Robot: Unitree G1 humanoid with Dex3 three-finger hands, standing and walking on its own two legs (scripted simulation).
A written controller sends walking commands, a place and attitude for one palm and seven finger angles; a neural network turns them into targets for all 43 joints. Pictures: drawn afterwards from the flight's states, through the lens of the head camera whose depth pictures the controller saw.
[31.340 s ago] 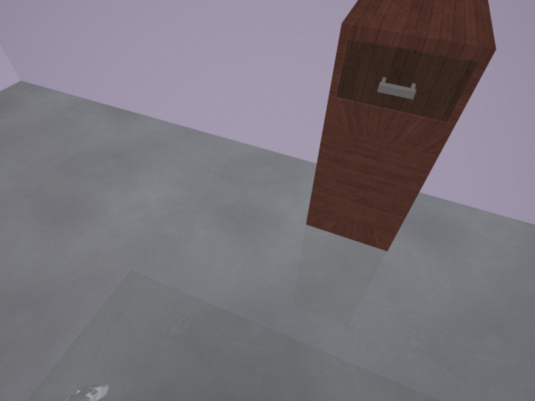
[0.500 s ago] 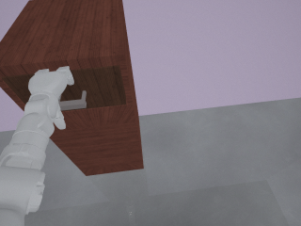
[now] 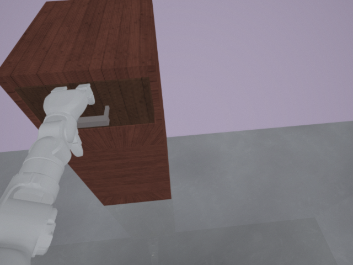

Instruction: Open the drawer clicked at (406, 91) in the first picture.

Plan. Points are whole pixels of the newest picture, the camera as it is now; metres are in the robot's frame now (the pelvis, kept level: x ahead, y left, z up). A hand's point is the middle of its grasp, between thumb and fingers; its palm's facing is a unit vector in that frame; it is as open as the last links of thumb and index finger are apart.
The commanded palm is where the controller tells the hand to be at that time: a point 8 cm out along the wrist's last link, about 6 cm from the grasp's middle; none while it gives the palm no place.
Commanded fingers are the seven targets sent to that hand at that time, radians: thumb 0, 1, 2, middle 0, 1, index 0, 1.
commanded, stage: re-aim the fingers above the handle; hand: left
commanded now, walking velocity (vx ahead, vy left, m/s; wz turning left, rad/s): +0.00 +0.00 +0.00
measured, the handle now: (91, 116) +0.50 +0.25 +0.03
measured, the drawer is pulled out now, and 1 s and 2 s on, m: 0.00 0.00 0.00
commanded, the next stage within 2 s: lower the fingers behind the handle in 1.12 s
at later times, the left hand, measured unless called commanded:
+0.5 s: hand (88, 111) +0.46 +0.23 +0.09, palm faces -0.06 -0.02 -1.00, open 13.6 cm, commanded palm +0.43 +0.25 +0.14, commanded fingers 0.00 -0.50 0.30 -0.30 -1.20 -0.30 -1.20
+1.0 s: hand (89, 108) +0.46 +0.22 +0.09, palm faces +0.02 -0.01 -1.00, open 13.4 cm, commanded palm +0.43 +0.25 +0.14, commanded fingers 0.00 -0.50 0.30 -0.30 -1.20 -0.30 -1.20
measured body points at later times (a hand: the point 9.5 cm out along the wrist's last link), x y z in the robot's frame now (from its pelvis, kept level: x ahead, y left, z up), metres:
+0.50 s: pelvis +0.00 -0.01 +0.00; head +0.04 -0.03 +0.45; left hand +0.45 +0.22 +0.14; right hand +0.05 -0.27 -0.14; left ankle +0.00 +0.11 -0.72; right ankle -0.04 -0.11 -0.72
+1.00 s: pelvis +0.00 +0.00 +0.00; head +0.05 -0.02 +0.44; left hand +0.46 +0.22 +0.15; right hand +0.06 -0.27 -0.14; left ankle +0.00 +0.11 -0.72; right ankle -0.04 -0.11 -0.72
